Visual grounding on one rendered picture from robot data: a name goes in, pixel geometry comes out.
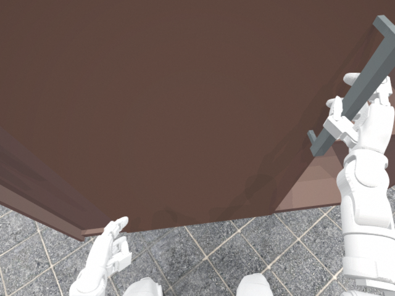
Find left robot thigh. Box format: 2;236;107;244
122;279;163;296

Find robot right forearm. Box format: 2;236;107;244
336;149;395;296

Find right robot hand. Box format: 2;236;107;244
323;73;394;155

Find wardrobe door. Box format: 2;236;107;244
0;0;395;233
0;126;112;230

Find handle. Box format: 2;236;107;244
307;15;395;157

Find right robot thigh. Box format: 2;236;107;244
236;274;273;296

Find robot thigh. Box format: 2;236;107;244
236;274;273;296
122;279;163;296

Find robot left forearm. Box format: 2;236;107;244
69;266;107;296

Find left robot hand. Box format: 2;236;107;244
85;216;132;277

